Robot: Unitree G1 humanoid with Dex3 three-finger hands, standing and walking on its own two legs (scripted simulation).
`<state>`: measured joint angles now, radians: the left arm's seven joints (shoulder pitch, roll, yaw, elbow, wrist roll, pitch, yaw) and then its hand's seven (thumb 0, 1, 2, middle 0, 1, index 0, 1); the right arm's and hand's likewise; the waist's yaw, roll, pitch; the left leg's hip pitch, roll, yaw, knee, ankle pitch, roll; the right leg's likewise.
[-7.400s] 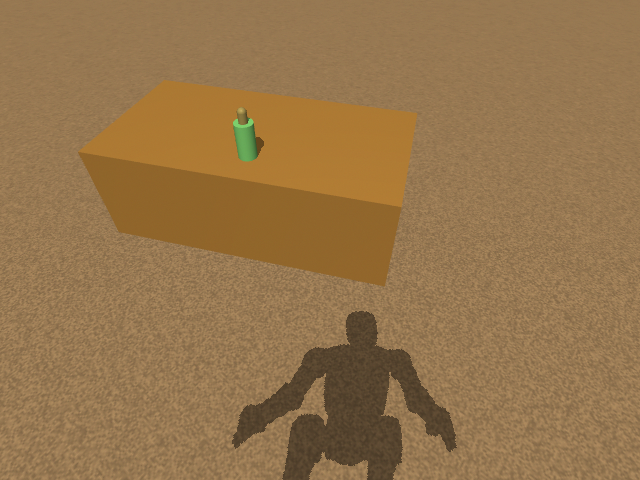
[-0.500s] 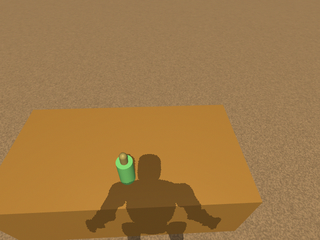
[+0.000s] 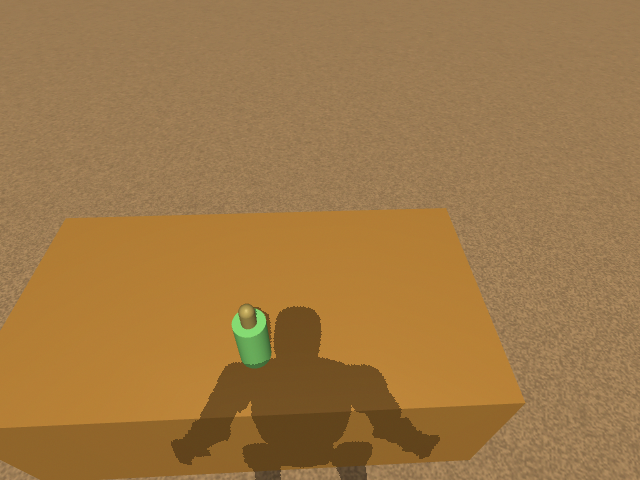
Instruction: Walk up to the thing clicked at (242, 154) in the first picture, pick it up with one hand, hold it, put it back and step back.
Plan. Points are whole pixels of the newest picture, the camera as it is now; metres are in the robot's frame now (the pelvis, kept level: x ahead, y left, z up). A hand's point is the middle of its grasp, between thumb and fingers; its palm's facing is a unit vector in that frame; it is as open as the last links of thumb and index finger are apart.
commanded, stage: go down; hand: left
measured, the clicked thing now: (251, 332) +0.49 +0.16 -0.27
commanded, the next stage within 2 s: none
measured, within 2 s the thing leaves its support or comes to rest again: neither
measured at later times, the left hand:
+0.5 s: hand out of the picture +0.16 +0.25 -0.15, palm faces +0.03 -0.95 -0.31, open 14.5 cm
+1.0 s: hand out of the picture +0.17 +0.26 -0.14, palm faces +0.05 -0.95 -0.30, open 17.4 cm
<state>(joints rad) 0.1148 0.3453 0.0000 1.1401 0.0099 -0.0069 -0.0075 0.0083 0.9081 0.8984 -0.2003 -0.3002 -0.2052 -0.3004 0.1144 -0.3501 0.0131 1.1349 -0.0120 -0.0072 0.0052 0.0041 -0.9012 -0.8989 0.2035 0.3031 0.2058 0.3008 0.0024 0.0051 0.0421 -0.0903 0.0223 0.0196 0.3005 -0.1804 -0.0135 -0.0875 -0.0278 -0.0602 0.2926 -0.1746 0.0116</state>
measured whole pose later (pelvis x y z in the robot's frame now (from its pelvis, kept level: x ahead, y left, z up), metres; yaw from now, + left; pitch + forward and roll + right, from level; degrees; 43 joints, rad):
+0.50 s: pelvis +0.00 +0.01 -0.02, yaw -1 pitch +7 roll -1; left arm 0.05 0.33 0.10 0.77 -0.01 0.28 -0.03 0.01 0.05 0.19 -0.06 -0.02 -0.06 -0.04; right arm 0.15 -0.29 -0.10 0.73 0.05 -0.06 -0.02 0.00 0.06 -0.20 0.06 0.06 0.06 0.06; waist -0.02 0.01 -0.04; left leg -0.41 0.03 0.03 0.60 -0.31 0.00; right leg -0.40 -0.03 -0.04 0.57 -0.29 0.02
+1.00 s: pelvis +0.01 +0.02 -0.03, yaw +0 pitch +8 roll -1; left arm 0.19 0.33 0.12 0.49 0.00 0.38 -0.05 0.00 -0.56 0.02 -0.10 -0.03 -0.09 -0.04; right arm 0.24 -0.26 -0.10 0.59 0.03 -0.10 -0.04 -0.01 0.49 -0.05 0.06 0.05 0.06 0.05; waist -0.02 0.02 -0.07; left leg -0.45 0.02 0.02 0.70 -0.39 0.01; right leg -0.43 -0.04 -0.05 0.65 -0.35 0.03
